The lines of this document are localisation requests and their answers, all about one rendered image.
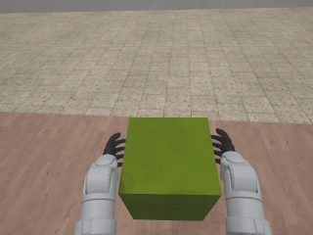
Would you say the robot right hand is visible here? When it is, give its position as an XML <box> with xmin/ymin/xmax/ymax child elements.
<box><xmin>210</xmin><ymin>128</ymin><xmax>236</xmax><ymax>164</ymax></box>

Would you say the right robot forearm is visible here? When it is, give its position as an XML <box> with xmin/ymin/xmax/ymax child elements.
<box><xmin>220</xmin><ymin>151</ymin><xmax>273</xmax><ymax>235</ymax></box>

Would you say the carton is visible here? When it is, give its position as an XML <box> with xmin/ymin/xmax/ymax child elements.
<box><xmin>117</xmin><ymin>117</ymin><xmax>222</xmax><ymax>221</ymax></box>

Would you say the left robot forearm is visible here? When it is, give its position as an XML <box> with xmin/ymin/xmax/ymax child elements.
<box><xmin>73</xmin><ymin>154</ymin><xmax>118</xmax><ymax>235</ymax></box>

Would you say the robot left hand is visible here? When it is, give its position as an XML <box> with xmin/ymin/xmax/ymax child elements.
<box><xmin>103</xmin><ymin>132</ymin><xmax>126</xmax><ymax>167</ymax></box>

